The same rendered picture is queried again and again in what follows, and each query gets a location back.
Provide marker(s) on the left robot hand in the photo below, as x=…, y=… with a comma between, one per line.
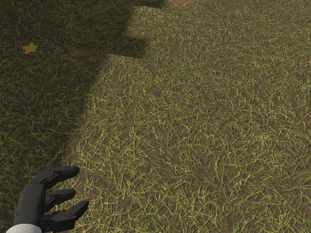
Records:
x=37, y=198

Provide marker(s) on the left robot forearm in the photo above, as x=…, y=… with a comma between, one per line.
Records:
x=25, y=228

